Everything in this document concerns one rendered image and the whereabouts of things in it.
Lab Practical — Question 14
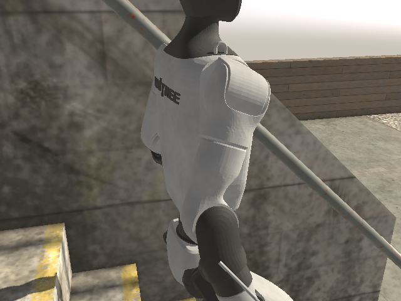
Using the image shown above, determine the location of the robot right forearm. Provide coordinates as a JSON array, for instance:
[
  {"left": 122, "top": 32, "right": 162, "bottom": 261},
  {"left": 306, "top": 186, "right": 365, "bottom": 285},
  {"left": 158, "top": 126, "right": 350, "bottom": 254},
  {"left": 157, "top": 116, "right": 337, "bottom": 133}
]
[{"left": 195, "top": 206, "right": 265, "bottom": 301}]

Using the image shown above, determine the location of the robot left forearm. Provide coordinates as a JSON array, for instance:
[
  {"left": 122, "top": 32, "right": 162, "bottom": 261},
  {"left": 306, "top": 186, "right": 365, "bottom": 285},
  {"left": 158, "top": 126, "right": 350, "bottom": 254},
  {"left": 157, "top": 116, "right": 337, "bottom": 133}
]
[{"left": 150, "top": 150, "right": 162, "bottom": 165}]

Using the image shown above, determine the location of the humanoid robot torso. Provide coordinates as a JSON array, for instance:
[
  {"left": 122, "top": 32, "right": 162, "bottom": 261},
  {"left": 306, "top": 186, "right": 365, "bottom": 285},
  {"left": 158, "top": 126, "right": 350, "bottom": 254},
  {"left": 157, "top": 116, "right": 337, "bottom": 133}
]
[{"left": 155, "top": 41, "right": 253, "bottom": 298}]

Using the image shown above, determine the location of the robot right upper arm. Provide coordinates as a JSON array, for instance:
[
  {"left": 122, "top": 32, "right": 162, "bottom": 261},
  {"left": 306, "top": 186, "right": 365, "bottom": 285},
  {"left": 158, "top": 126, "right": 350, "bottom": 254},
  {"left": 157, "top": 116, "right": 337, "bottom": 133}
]
[{"left": 181, "top": 57, "right": 271, "bottom": 243}]

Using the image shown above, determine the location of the robot left upper arm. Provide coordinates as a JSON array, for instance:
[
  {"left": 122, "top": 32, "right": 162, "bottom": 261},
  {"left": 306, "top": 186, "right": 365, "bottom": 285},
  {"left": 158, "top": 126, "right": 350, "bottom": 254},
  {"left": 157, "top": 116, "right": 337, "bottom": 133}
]
[{"left": 141, "top": 43, "right": 169, "bottom": 154}]

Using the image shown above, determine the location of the robot right thigh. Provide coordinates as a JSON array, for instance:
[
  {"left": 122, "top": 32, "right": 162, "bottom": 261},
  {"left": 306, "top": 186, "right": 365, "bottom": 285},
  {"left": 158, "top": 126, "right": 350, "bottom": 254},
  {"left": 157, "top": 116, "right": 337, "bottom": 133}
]
[{"left": 193, "top": 271, "right": 294, "bottom": 301}]

